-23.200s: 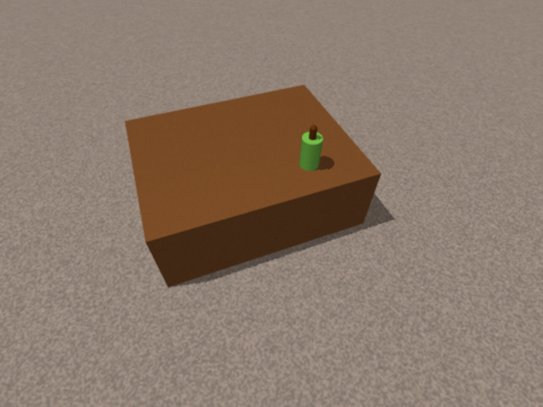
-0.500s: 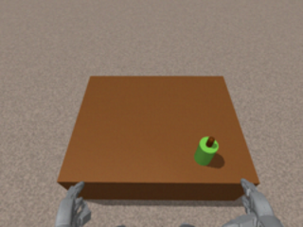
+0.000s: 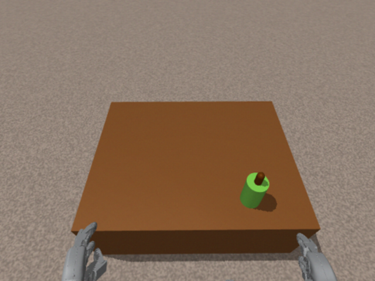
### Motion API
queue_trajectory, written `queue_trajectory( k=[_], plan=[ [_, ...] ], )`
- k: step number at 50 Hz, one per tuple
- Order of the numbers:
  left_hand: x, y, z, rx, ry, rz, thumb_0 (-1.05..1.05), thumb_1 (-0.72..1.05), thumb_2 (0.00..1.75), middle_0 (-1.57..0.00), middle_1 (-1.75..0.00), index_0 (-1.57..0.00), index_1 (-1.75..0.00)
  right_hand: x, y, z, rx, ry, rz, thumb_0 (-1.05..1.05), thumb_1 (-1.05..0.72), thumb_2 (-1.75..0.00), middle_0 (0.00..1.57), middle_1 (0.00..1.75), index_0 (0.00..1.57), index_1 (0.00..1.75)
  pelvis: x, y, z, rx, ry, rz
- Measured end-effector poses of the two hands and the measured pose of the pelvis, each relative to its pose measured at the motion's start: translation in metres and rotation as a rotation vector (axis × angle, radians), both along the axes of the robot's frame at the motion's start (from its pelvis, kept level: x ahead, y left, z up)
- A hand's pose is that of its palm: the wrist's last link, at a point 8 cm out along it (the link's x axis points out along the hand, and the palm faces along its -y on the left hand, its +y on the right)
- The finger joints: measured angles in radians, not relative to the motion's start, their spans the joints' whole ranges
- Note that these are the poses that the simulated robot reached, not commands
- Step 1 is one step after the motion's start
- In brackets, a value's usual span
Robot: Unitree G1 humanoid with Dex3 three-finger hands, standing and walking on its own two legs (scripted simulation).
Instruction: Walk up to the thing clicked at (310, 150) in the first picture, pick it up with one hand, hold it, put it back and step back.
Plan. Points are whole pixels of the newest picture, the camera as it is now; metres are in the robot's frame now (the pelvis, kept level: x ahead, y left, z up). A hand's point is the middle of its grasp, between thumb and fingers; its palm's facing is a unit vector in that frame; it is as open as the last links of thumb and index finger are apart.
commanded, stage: home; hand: right
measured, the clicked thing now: (255, 187) +0.49 -0.23 -0.29
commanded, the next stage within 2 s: none
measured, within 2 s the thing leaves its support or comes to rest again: neither
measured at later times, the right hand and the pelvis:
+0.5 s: hand (292, 278) +0.16 -0.19 -0.05, palm faces +0.04 +0.98 -0.21, open 17.5 cm; pelvis -0.01 -0.01 +0.00, yaw +1 degrees
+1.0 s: hand (291, 272) +0.17 -0.19 -0.05, palm faces +0.05 +0.98 -0.21, open 17.4 cm; pelvis +0.00 -0.01 +0.00, yaw +0 degrees
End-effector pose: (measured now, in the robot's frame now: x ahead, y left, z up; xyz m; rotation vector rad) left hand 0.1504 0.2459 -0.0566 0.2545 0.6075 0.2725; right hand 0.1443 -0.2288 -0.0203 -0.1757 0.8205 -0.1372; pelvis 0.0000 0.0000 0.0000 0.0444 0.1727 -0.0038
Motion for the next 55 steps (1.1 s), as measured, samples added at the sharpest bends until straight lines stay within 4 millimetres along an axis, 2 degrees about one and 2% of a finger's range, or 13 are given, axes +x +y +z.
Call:
queue_trajectory(
  k=[12,34,55],
  plan=[
    [-0.011,-0.006,-0.004,-0.004,-0.004,0.005,0.02,0.9,0.9,-0.2,-0.3,-0.21,-0.3,-0.005,-0.005,0.0,-0.005,-0.005,0.007,-0.01,0.56,-0.04,0.05,0.05,0.06,0.05,-0.007,-0.004,-0.003,0.004,-0.002,0.007],
    [0.001,-0.018,-0.001,0.003,-0.03,-0.01,0.02,0.9,0.9,-0.2,-0.31,-0.21,-0.31,-0.001,-0.013,-0.001,-0.006,0.0,0.011,-0.01,0.54,-0.05,0.05,0.05,0.06,0.05,-0.003,-0.012,-0.004,0.012,0.009,0.006],
    [0.005,-0.013,-0.003,0.003,-0.013,0.0,0.02,0.9,0.9,-0.2,-0.31,-0.21,-0.31,0.007,-0.01,0.0,-0.006,0.002,0.01,-0.01,0.54,-0.05,0.06,0.05,0.06,0.05,0.005,-0.009,-0.003,0.008,0.015,0.007]
  ],
)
